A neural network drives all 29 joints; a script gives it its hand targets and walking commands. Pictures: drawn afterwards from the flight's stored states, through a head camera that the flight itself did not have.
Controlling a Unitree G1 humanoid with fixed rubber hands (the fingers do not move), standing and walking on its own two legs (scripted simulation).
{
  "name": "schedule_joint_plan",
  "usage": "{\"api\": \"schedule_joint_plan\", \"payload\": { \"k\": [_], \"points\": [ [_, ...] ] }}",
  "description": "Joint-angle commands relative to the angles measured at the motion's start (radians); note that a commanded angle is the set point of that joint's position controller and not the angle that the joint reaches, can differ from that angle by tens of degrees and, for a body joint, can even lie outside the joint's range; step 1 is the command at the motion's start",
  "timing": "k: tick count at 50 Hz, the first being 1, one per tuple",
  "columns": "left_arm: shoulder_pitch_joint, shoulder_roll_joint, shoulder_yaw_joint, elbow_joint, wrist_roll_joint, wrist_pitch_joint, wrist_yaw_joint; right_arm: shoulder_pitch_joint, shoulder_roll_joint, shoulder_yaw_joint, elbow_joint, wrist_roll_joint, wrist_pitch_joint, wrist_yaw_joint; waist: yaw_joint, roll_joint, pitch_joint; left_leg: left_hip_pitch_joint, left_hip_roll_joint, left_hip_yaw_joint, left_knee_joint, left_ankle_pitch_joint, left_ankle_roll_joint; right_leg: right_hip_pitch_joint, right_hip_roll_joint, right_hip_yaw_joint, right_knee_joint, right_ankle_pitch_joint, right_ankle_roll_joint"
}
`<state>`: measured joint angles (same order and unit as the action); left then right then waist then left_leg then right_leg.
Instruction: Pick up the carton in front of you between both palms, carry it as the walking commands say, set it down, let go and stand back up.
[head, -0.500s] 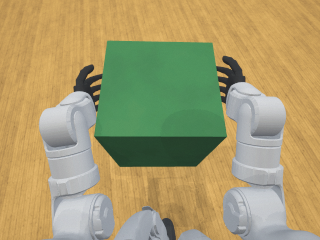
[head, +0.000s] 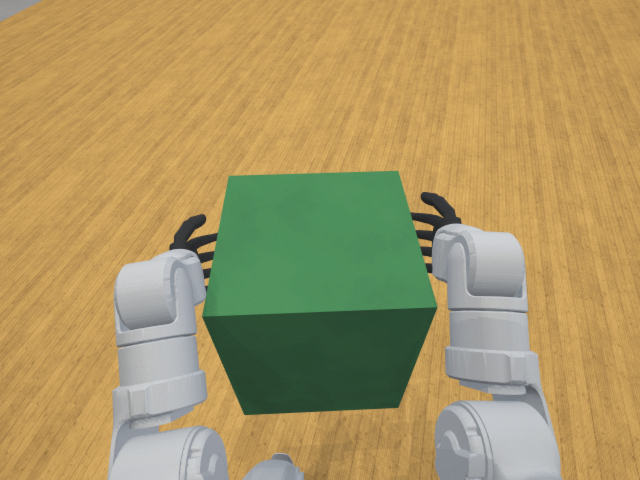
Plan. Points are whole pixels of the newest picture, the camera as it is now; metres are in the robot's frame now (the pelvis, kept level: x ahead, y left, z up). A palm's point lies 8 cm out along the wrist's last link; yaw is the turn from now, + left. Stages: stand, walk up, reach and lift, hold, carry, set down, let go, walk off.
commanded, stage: carry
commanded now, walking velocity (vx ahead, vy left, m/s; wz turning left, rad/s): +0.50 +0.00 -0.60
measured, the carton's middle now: (318, 298) +0.35 +0.05 +0.04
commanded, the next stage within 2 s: none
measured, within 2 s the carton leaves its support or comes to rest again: neither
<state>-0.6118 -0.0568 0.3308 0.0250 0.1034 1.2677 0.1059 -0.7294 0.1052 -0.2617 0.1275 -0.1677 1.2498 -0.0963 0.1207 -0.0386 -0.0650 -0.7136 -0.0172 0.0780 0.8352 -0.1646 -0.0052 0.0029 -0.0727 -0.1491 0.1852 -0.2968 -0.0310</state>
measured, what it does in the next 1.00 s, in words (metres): walks ahead, turning right: left foot, then right foot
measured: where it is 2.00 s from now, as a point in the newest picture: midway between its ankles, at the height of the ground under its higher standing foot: (450, 240)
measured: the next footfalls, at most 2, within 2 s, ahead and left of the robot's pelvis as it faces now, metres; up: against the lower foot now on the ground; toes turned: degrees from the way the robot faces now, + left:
left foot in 0.12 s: +0.29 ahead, +0.10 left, +0.00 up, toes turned +6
right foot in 0.60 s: +0.56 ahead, -0.17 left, +0.00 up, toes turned -28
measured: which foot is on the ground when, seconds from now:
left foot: up 0.00-0.10, down 0.12-0.64, up 0.66-1.00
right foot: down 0.00-0.12, up 0.14-0.58, down 0.60-1.00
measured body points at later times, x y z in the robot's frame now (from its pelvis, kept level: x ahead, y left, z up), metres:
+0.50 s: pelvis +0.35 -0.01 -0.01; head +0.32 +0.01 +0.44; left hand +0.65 +0.06 +0.06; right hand +0.56 -0.23 +0.07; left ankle +0.25 +0.10 -0.75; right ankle +0.45 -0.16 -0.71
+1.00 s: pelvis +0.63 -0.12 -0.01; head +0.61 -0.12 +0.44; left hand +0.94 -0.13 +0.08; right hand +0.79 -0.39 +0.08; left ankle +0.82 -0.04 -0.71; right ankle +0.53 -0.15 -0.75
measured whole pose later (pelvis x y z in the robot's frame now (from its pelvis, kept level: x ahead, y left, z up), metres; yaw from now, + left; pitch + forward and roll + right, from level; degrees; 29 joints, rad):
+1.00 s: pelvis +0.63 -0.12 -0.01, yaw -29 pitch +5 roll +0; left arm -0.16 -0.13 0.10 -0.32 0.11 1.21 0.10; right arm -0.16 0.13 -0.11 -0.34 -0.12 1.20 -0.08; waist -0.01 0.02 -0.14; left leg -0.61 0.13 0.06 0.63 -0.11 -0.10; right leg -0.10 0.08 0.00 0.27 -0.25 -0.09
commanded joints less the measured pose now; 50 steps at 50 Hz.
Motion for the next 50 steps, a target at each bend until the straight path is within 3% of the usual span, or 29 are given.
{"api": "schedule_joint_plan", "payload": {
  "k": [1, 3, 4, 5, 6, 7, 8, 9, 10, 11, 12, 13, 16, 20, 25, 27, 29, 30, 31, 32, 33, 34, 36, 37, 39, 41, 43, 45, 50],
  "points": [
    [-0.723, -1.142, -0.709, -0.113, -0.541, -0.012, -0.333, -0.275, 0.964, 0.515, -0.087, 0.186, -0.041, 0.118, -0.090, -0.157, -0.256, 0.167, -0.067, 0.144, -0.312, 0.161, 0.010, 0.162, -0.095, 0.082, 0.078, 1.127, 0.010],
    [-0.585, -1.126, -0.738, -0.150, -0.533, -0.031, -0.344, -0.222, 0.967, 0.583, -0.185, 0.182, -0.064, 0.116, -0.096, -0.225, -0.314, 0.429, -0.062, 0.153, -0.405, 0.335, 0.044, 0.088, -0.105, 0.053, 0.185, 1.176, 0.014],
    [-0.521, -1.112, -0.755, -0.186, -0.526, -0.039, -0.345, -0.193, 0.974, 0.623, -0.244, 0.193, -0.075, 0.120, -0.104, -0.233, -0.354, 0.572, -0.052, 0.144, -0.449, 0.372, 0.052, 0.054, -0.113, 0.051, 0.274, 1.146, 0.022],
    [-0.464, -1.098, -0.781, -0.226, -0.516, -0.047, -0.346, -0.164, 0.986, 0.662, -0.304, 0.210, -0.085, 0.125, -0.128, -0.195, -0.397, 0.740, -0.022, 0.138, -0.535, 0.411, 0.050, 0.005, -0.101, 0.022, 0.423, 1.037, 0.037],
    [-0.412, -1.082, -0.815, -0.262, -0.502, -0.058, -0.347, -0.130, 1.001, 0.698, -0.355, 0.230, -0.093, 0.135, -0.148, -0.133, -0.434, 0.947, 0.102, 0.044, -0.501, 0.415, 0.050, -0.153, -0.079, 0.037, 0.593, 0.690, 0.044],
    [-0.354, -1.082, -0.852, -0.293, -0.485, -0.064, -0.347, -0.089, 1.002, 0.718, -0.382, 0.248, -0.095, 0.148, -0.124, 0.098, -0.509, 1.183, 0.392, -0.217, -0.332, 0.853, 0.075, -0.376, 0.016, 0.070, 0.775, -0.162, 0.042],
    [-0.297, -1.056, -0.840, -0.308, -0.477, -0.055, -0.337, 0.017, 1.018, 0.725, -0.311, 0.256, -0.092, 0.163, -0.140, 0.250, -0.651, 1.341, 0.521, -0.446, -0.390, 0.655, 0.262, -0.579, 0.058, 0.175, 1.071, -0.266, 0.042],
    [-0.228, -1.029, -0.852, -0.361, -0.461, -0.060, -0.328, 0.120, 1.045, 0.739, -0.320, 0.282, -0.102, 0.178, -0.136, 0.208, -0.652, 1.230, 0.484, -0.437, -0.476, 0.359, 0.258, -0.607, 0.022, 0.209, 1.137, -0.166, 0.027],
    [-0.208, -1.044, -0.867, -0.410, -0.452, -0.070, -0.321, 0.132, 1.089, 0.765, -0.367, 0.308, -0.110, 0.192, -0.135, 0.166, -0.572, 1.123, 0.430, -0.364, -0.527, 0.260, 0.205, -0.627, -0.010, 0.202, 1.090, -0.110, 0.021],
    [-0.202, -1.050, -0.893, -0.450, -0.448, -0.082, -0.312, 0.114, 1.126, 0.805, -0.405, 0.348, -0.113, 0.205, -0.134, 0.119, -0.501, 1.019, 0.402, -0.295, -0.556, 0.303, 0.173, -0.613, -0.034, 0.189, 1.037, -0.049, 0.024],
    [-0.177, -1.048, -0.914, -0.472, -0.436, -0.092, -0.302, 0.114, 1.148, 0.834, -0.426, 0.389, -0.115, 0.218, -0.132, 0.114, -0.467, 0.940, 0.390, -0.230, -0.573, 0.334, 0.158, -0.589, -0.049, 0.180, 0.990, -0.022, 0.027],
    [-0.131, -1.039, -0.928, -0.476, -0.414, -0.100, -0.293, 0.126, 1.153, 0.862, -0.435, 0.422, -0.116, 0.232, -0.132, 0.124, -0.443, 0.890, 0.374, -0.176, -0.590, 0.313, 0.137, -0.565, -0.047, 0.162, 0.942, -0.014, 0.028],
    [0.018, -1.067, -0.929, -0.420, -0.364, -0.115, -0.277, 0.160, 1.109, 0.906, -0.453, 0.485, -0.106, 0.271, -0.135, 0.173, -0.381, 0.843, 0.360, -0.049, -0.604, 0.319, 0.131, -0.593, -0.033, 0.102, 0.796, -0.014, 0.021],
    [0.082, -1.044, -0.927, -0.373, -0.332, -0.121, -0.267, 0.184, 1.040, 0.919, -0.441, 0.505, -0.100, 0.306, -0.137, 0.180, -0.260, 0.807, 0.337, 0.094, -0.613, 0.312, 0.101, -0.629, -0.021, 0.024, 0.591, 0.127, 0.008],
    [0.016, -0.970, -0.934, -0.403, -0.366, -0.087, -0.269, 0.163, 0.938, 0.887, -0.459, 0.478, -0.073, 0.294, -0.136, 0.179, -0.112, 0.757, 0.336, 0.230, -0.599, 0.336, 0.048, -0.562, 0.020, -0.052, 0.436, 0.266, -0.027],
    [0.001, -0.933, -0.929, -0.404, -0.379, -0.065, -0.271, 0.163, 0.901, 0.866, -0.456, 0.457, -0.053, 0.281, -0.126, 0.195, -0.097, 0.767, 0.337, 0.278, -0.502, 0.551, 0.026, -0.490, 0.059, -0.088, 0.422, 0.233, -0.045],
    [0.002, -0.903, -0.917, -0.387, -0.381, -0.046, -0.274, 0.174, 0.864, 0.843, -0.448, 0.437, -0.033, 0.270, -0.102, 0.222, -0.157, 0.759, 0.312, 0.332, -0.268, 0.764, -0.007, -0.310, 0.144, -0.161, 0.379, 0.177, -0.053],
    [-0.002, -0.892, -0.911, -0.376, -0.383, -0.037, -0.276, 0.165, 0.851, 0.836, -0.445, 0.426, -0.025, 0.266, -0.090, 0.191, -0.202, 0.693, 0.275, 0.333, -0.085, 0.706, -0.035, -0.155, 0.181, -0.148, 0.308, 0.142, -0.063],
    [-0.030, -0.879, -0.908, -0.374, -0.390, -0.026, -0.278, 0.133, 0.828, 0.824, -0.432, 0.411, -0.018, 0.262, -0.074, 0.106, -0.206, 0.506, 0.258, 0.288, 0.159, 0.451, -0.060, -0.021, 0.062, 0.086, 0.265, 0.082, -0.096],
    [-0.075, -0.859, -0.902, -0.335, -0.388, -0.032, -0.283, 0.102, 0.831, 0.825, -0.453, 0.418, -0.005, 0.254, -0.083, -0.276, -0.262, 0.138, 0.059, 0.196, 0.492, -0.167, -0.130, 0.208, -0.191, 0.665, 0.122, 0.095, -0.293],
    [-0.093, -0.881, -0.911, -0.342, -0.423, -0.026, -0.287, 0.099, 0.843, 0.816, -0.412, 0.409, -0.007, 0.246, -0.091, -0.141, -0.263, -0.001, 0.039, 0.012, 0.635, -0.363, -0.116, 0.246, -0.253, 0.765, 0.045, 0.243, -0.333],
    [-0.125, -0.908, -0.930, -0.360, -0.441, -0.028, -0.290, 0.097, 0.866, 0.810, -0.401, 0.401, -0.013, 0.244, -0.092, -0.045, -0.273, 0.007, 0.101, -0.071, 0.650, -0.326, -0.087, 0.190, -0.247, 0.664, 0.075, 0.329, -0.314],
    [-0.171, -0.973, -0.950, -0.371, -0.463, -0.040, -0.295, 0.084, 0.920, 0.813, -0.400, 0.401, -0.024, 0.245, -0.114, 0.067, -0.257, 0.050, 0.178, -0.102, 0.503, -0.236, -0.052, 0.014, -0.208, 0.492, 0.110, 0.377, -0.239],
    [-0.179, -0.991, -0.946, -0.373, -0.469, -0.045, -0.296, 0.089, 0.958, 0.816, -0.386, 0.404, -0.030, 0.246, -0.120, 0.067, -0.266, 0.103, 0.194, -0.103, 0.416, -0.195, -0.051, -0.056, -0.178, 0.423, 0.084, 0.285, -0.202],
    [-0.154, -1.007, -0.943, -0.373, -0.465, -0.053, -0.298, 0.109, 0.992, 0.831, -0.378, 0.409, -0.044, 0.248, -0.118, 0.002, -0.279, 0.153, 0.180, -0.061, 0.275, -0.150, -0.062, -0.123, -0.134, 0.330, 0.035, 0.199, -0.179],
    [-0.109, -1.004, -0.933, -0.372, -0.448, -0.061, -0.300, 0.121, 1.009, 0.848, -0.387, 0.415, -0.055, 0.248, -0.110, -0.032, -0.267, 0.140, 0.169, -0.035, 0.128, -0.143, -0.087, -0.123, -0.113, 0.305, 0.006, 0.182, -0.189],
    [-0.080, -1.001, -0.928, -0.383, -0.434, -0.066, -0.299, 0.121, 1.009, 0.864, -0.412, 0.423, -0.061, 0.246, -0.106, -0.029, -0.252, 0.092, 0.163, -0.020, -0.011, -0.081, -0.106, -0.069, -0.113, 0.320, -0.008, 0.195, -0.200],
    [-0.065, -0.989, -0.921, -0.417, -0.428, -0.067, -0.293, 0.108, 0.999, 0.881, -0.461, 0.441, -0.060, 0.243, -0.103, -0.044, -0.245, 0.070, 0.153, -0.008, -0.107, 0.001, -0.112, -0.020, -0.101, 0.317, 0.003, 0.247, -0.188],
    [0.016, -0.943, -0.901, -0.411, -0.391, -0.049, -0.276, 0.121, 0.938, 0.885, -0.501, 0.459, -0.032, 0.251, -0.094, -0.074, -0.232, 0.110, 0.109, 0.039, -0.274, 0.111, -0.076, 0.063, -0.093, 0.251, 0.058, 0.473, -0.144]
  ]
}}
